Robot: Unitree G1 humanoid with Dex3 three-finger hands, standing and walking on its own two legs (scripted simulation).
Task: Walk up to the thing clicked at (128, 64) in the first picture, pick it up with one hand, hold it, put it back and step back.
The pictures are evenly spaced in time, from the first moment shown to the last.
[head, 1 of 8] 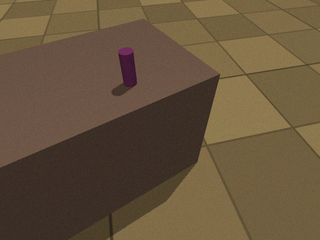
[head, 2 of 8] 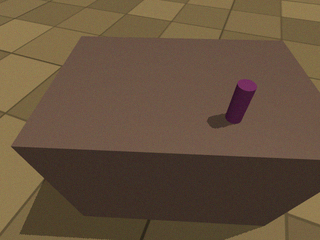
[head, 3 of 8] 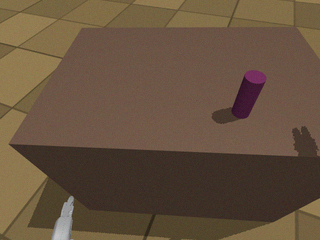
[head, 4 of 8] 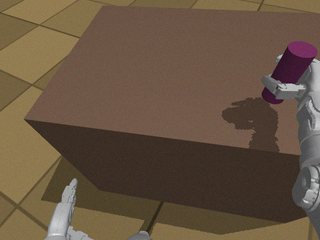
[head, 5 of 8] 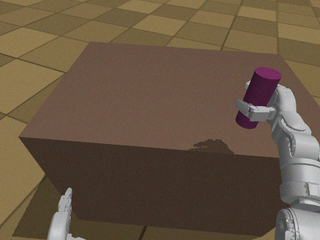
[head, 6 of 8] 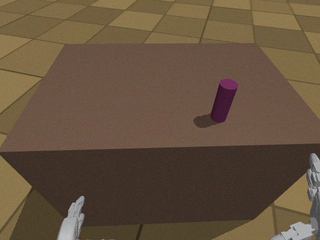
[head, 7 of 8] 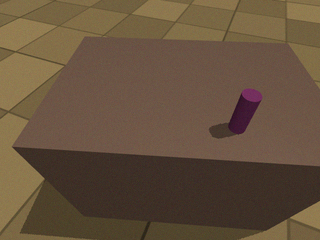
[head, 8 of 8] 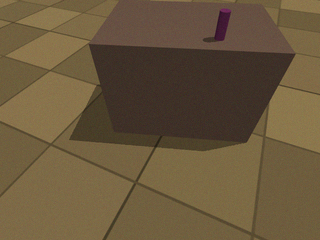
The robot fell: no
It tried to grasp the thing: yes
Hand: right
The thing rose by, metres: 0.23
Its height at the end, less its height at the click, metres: +0.00
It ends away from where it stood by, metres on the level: 0.03
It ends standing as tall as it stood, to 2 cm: yes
